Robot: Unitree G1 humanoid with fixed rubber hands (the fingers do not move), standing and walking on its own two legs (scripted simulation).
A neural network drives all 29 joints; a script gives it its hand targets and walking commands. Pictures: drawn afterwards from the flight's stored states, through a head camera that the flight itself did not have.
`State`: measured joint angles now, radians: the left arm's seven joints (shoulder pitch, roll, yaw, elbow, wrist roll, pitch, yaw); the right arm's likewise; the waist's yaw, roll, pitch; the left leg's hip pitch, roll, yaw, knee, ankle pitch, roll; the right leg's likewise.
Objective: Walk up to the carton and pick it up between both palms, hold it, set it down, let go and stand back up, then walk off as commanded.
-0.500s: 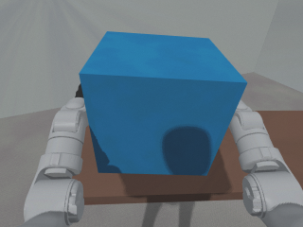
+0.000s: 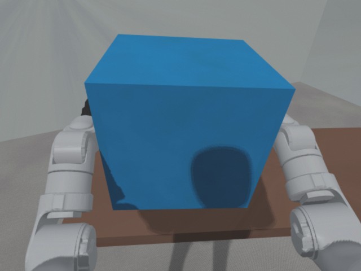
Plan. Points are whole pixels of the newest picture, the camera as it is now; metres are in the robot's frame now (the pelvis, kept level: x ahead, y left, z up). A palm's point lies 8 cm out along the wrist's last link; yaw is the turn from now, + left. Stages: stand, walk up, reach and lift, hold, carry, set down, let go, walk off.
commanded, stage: reach and lift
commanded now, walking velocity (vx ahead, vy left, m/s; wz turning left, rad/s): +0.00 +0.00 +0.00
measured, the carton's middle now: (182, 119) +0.38 +0.00 +0.23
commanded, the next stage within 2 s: hold in 0.42 s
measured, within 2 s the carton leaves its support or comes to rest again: neither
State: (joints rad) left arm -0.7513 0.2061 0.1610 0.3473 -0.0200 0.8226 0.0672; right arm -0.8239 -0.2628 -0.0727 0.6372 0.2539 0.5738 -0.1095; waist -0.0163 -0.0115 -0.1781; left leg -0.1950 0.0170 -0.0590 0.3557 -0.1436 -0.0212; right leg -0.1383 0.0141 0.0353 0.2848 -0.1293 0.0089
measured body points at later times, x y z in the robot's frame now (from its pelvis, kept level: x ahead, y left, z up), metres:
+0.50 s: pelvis +0.00 +0.00 +0.00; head -0.08 +0.01 +0.44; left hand +0.38 +0.19 +0.25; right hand +0.39 -0.19 +0.25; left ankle +0.03 +0.13 -0.75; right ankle +0.02 -0.13 -0.75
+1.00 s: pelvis +0.00 +0.00 +0.00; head -0.09 +0.01 +0.44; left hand +0.37 +0.19 +0.26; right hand +0.38 -0.19 +0.26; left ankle +0.03 +0.13 -0.75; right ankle +0.02 -0.13 -0.75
